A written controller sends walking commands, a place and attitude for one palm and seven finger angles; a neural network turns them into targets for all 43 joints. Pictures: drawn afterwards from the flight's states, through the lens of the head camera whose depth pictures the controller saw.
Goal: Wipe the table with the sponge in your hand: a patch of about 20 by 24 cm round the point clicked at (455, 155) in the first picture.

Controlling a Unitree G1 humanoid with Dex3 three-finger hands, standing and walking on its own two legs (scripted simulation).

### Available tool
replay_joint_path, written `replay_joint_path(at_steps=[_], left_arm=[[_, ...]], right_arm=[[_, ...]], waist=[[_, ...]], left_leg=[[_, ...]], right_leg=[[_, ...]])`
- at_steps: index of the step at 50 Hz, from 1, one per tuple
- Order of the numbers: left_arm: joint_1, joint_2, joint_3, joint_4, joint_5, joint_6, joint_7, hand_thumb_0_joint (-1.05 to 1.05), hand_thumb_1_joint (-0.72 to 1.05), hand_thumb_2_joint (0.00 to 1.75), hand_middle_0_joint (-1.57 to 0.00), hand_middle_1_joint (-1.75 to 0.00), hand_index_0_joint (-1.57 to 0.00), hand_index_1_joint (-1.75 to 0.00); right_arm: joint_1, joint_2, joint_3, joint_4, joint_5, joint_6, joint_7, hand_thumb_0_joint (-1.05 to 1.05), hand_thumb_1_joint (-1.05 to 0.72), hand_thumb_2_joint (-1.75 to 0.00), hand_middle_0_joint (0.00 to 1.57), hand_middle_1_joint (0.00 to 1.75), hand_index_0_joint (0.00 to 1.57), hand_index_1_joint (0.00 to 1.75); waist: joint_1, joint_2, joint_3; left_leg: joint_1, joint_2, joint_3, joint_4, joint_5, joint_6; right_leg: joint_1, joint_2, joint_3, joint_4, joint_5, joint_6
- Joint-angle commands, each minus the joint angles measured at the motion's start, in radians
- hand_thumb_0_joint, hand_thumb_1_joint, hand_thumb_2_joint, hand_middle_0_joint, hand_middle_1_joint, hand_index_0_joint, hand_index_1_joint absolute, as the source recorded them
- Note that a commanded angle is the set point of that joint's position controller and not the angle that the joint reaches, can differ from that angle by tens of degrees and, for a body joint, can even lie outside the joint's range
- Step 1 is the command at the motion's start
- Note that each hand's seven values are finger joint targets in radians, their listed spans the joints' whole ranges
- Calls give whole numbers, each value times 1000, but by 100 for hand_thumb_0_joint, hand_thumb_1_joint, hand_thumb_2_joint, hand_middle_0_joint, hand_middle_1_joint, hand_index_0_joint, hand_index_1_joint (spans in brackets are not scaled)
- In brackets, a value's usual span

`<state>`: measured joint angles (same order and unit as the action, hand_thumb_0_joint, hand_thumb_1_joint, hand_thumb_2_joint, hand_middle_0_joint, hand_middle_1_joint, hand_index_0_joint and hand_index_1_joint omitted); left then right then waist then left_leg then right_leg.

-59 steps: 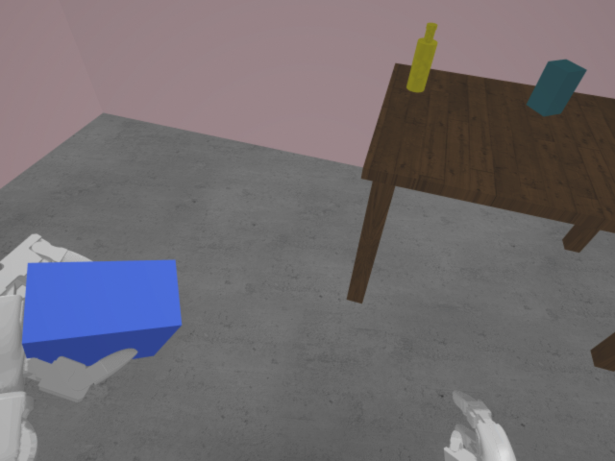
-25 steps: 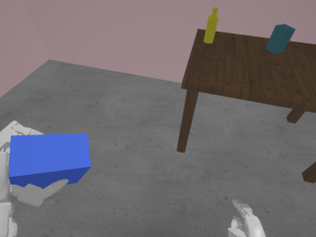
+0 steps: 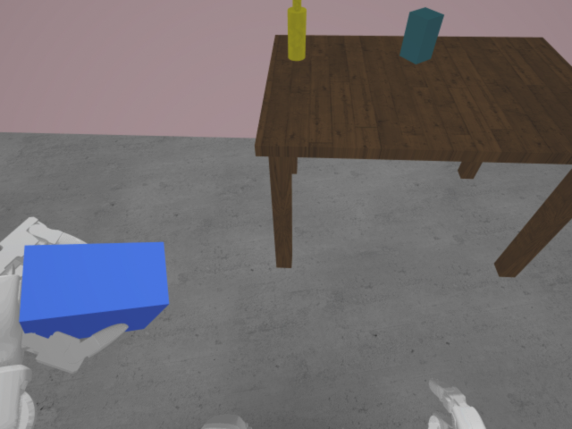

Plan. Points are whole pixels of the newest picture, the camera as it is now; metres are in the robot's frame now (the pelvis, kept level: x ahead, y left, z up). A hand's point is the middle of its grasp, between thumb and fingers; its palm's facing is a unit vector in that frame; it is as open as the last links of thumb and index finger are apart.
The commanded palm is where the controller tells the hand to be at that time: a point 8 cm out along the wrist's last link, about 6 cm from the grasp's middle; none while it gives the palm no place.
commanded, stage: walk to a spot facing it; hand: left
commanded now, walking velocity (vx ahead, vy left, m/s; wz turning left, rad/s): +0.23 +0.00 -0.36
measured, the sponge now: (115, 293) +0.23 +0.20 +0.14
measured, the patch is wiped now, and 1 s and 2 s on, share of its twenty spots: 0.00 0.00 0.00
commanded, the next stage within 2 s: turn to face it in 0.06 s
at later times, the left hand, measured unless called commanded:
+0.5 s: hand (182, 189) +0.36 +0.15 +0.17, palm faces +0.14 -0.88 -0.46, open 10.7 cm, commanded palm +0.31 +0.21 +0.18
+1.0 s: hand (257, 180) +0.36 +0.06 +0.18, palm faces +0.08 -0.88 -0.47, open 10.7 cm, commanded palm +0.34 +0.11 +0.18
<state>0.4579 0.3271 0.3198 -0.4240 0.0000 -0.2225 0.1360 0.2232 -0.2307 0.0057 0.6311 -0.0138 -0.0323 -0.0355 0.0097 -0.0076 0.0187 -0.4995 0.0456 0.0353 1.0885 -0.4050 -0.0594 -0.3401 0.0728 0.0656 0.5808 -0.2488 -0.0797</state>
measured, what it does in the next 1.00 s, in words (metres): steps to the right, turning right: left foot, then right foot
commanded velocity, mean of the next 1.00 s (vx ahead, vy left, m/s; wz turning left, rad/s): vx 0.12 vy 0.01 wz -0.25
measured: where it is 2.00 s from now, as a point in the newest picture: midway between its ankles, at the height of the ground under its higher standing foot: outside the picture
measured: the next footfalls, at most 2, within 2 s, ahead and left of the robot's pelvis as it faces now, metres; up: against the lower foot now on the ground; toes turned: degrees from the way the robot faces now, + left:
left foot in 0.20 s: +0.10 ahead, +0.15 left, +0.00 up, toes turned +0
right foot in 0.56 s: +0.15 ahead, -0.14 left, +0.00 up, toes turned -25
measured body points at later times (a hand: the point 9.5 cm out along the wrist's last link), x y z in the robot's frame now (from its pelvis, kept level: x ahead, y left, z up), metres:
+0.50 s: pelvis +0.07 -0.01 +0.00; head +0.11 -0.02 +0.45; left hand +0.34 +0.20 +0.20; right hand +0.18 -0.24 -0.10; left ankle +0.06 +0.15 -0.73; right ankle +0.10 -0.12 -0.71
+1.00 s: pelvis +0.08 -0.09 +0.01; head +0.07 -0.10 +0.46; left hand +0.35 +0.11 +0.21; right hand +0.11 -0.39 -0.08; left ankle +0.15 +0.05 -0.69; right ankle +0.11 -0.12 -0.73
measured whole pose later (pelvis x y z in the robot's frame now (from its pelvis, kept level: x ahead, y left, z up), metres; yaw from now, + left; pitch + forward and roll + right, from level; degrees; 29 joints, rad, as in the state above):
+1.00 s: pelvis +0.08 -0.09 +0.01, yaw -22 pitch +1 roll +4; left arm 0.53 0.38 0.38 -0.45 -0.02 -0.20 0.16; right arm 0.25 -0.26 -0.02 0.61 0.01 0.00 -0.05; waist -0.02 -0.03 -0.04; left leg -0.41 0.05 0.09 0.81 -0.38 -0.01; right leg -0.27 0.06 -0.08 0.41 -0.16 -0.15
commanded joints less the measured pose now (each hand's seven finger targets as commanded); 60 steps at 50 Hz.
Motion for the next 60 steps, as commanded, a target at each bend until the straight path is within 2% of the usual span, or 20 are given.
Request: replay_joint_path(at_steps=[1, 5, 8, 9, 10, 11, 14, 16, 18, 25, 27, 28, 29, 30, 31, 33, 37, 46, 56, 60], left_arm=[[-63, 234, 168, -262, -23, -94, 33, 0, 10, 130, -120, -160, -120, -160], [-20, 215, 156, -266, -28, -82, 36, 0, 10, 130, -120, -160, -120, -160], [-36, 206, 147, -271, -30, -75, 41, 0, 10, 130, -120, -160, -120, -160], [-55, 196, 142, -294, -30, -78, 38, 0, 10, 130, -120, -160, -120, -160], [-61, 199, 143, -314, -28, -83, 35, 0, 10, 130, -120, -160, -120, -160], [-64, 214, 145, -314, -22, -92, 34, 0, 10, 130, -120, -160, -120, -160], [-99, 190, 108, -296, -14, -81, 15, 0, 10, 130, -120, -160, -120, -160], [-213, 178, 63, -362, -2, -74, 7, 0, 10, 130, -120, -160, -120, -160], [-168, 164, 59, -326, -5, -53, 9, 0, 10, 130, -120, -160, -120, -160], [-86, 229, 164, -295, -24, -47, 7, 0, 10, 130, -120, -160, -120, -160], [-59, 241, 174, -309, -18, -41, 7, 0, 10, 130, -120, -160, -120, -160], [-43, 280, 212, -316, -12, -50, 16, 0, 10, 130, -120, -160, -120, -160], [-10, 310, 263, -310, -24, -54, 26, 0, 10, 130, -120, -160, -120, -160], [5, 286, 258, -339, -37, -46, 32, 0, 10, 130, -120, -160, -120, -160], [31, 320, 285, -380, -40, -47, 31, 0, 10, 130, -120, -160, -120, -160], [164, 313, 317, -399, -43, -63, 45, 0, 10, 130, -120, -160, -120, -160], [159, 291, 315, -369, -47, -69, 50, 0, 10, 130, -120, -160, -120, -160], [52, 219, 174, -196, -40, -37, 41, 0, 10, 130, -120, -160, -120, -160], [-217, 240, 90, -305, 3, -46, 57, 0, 10, 130, -120, -160, -120, -160], [-178, 224, 95, -264, -7, -39, 61, 0, 10, 130, -120, -160, -120, -160]], right_arm=[[-118, -71, -38, -186, 3, -60, -5, 0, -90, -90, 20, 30, 20, 30], [-107, -66, -34, -201, 11, -67, 1, 0, -90, -90, 20, 30, 20, 30], [-70, -78, -41, -206, 18, -66, -13, 0, -90, -90, 20, 30, 20, 30], [-69, -98, -50, -211, 18, -62, -20, 0, -90, -90, 20, 30, 20, 30], [-77, -118, -60, -219, 18, -60, -22, 0, -90, -90, 20, 30, 20, 30], [-70, -103, -58, -225, 24, -65, -22, 0, -90, -90, 20, 30, 20, 30], [-62, -92, -48, -192, 3, -66, -9, 0, -90, -90, 20, 30, 20, 30], [-65, -91, -48, -188, 12, -79, -1, 0, -90, -90, 20, 30, 20, 30], [-44, -97, -50, -199, 9, -88, 2, 0, -90, -90, 20, 30, 20, 30], [-56, -83, -48, -217, 14, -108, 16, 0, -90, -90, 20, 30, 20, 30], [-51, -74, -52, -218, 29, -104, 26, 0, -90, -90, 20, 30, 20, 30], [-58, -51, -53, -229, 30, -102, 25, 0, -90, -90, 20, 30, 20, 30], [-85, -44, -42, -241, 20, -101, 22, 0, -90, -90, 20, 30, 20, 30], [-70, -55, -56, -220, 27, -91, 24, 0, -90, -90, 20, 30, 20, 30], [-88, -60, -58, -217, 27, -78, 26, 0, -90, -90, 20, 30, 20, 30], [-126, -29, -29, -206, 19, -52, 24, 0, -90, -90, 20, 30, 20, 30], [-124, -53, -40, -185, 12, -26, 13, 0, -90, -90, 20, 30, 20, 30], [-105, -101, -53, -183, 24, -23, -20, 0, -90, -90, 20, 30, 20, 30], [-88, -85, -37, -194, 6, -52, -35, 0, -90, -90, 20, 30, 20, 30], [-69, -65, -28, -196, 3, -54, -36, 0, -90, -90, 20, 30, 20, 30]], waist=[[8, -73, -177], [19, -101, -187], [-16, -23, -199], [-22, 82, -191], [-8, 279, -178], [4, 301, -156], [-6, 253, -30], [1, 227, -8], [-6, 262, -14], [0, 281, -105], [5, 130, -180], [3, -98, -232], [4, -220, -275], [-8, -210, -311], [-2, -137, -309], [-12, -33, -292], [-29, -60, -279], [-14, -90, -138], [1, -7, -67], [-3, 16, -91]], left_leg=[[-28, 16, 8, -221, 21, 13], [98, -10, 49, -444, 40, 33], [401, 28, 36, -670, 153, 66], [524, 126, -71, -727, 169, 102], [649, 311, -272, -754, 295, 176], [640, 441, -381, -775, 439, 251], [404, 406, -205, -787, 422, 234], [400, 333, -7, -752, 557, 179], [367, 284, 87, -731, 669, 135], [415, 293, 176, -509, 785, 95], [315, 225, 196, -254, 633, 62], [105, 108, 195, -6, 217, 32], [-66, 11, 87, 168, -241, 13], [-45, 43, -39, 220, -211, 11], [-31, 70, -75, 214, -175, 5], [-97, 59, -65, 216, -67, -5], [-75, 48, -35, 115, 34, -12], [-20, 27, 26, -254, 21, 49], [81, 14, 41, -428, -3, 73], [177, -9, 69, -523, 22, 77]], right_leg=[[216, -250, 324, -234, 220, -137], [188, -232, 341, -224, 136, -133], [28, -146, 260, -87, 58, -46], [-105, -82, 193, 28, 6, -1], [-304, 0, 75, 212, -235, 53], [-378, -8, -19, 431, -353, 83], [-347, -110, -38, 573, -235, 102], [-306, -123, -92, 481, -116, 115], [-206, -104, -154, 367, -59, 118], [38, -40, -266, 12, 15, 109], [246, -92, -201, -117, 298, 84], [420, -262, 58, -89, 788, -7], [464, -416, 269, -76, 1146, -105], [442, -427, 262, -91, 1045, -70], [388, -422, 259, -104, 848, -61], [392, -374, 193, -98, 763, -89], [304, -322, 99, -160, 606, -64], [198, -343, 225, -393, -126, -39], [138, -377, 284, -470, -373, -80], [139, -338, 268, -429, -367, -80]])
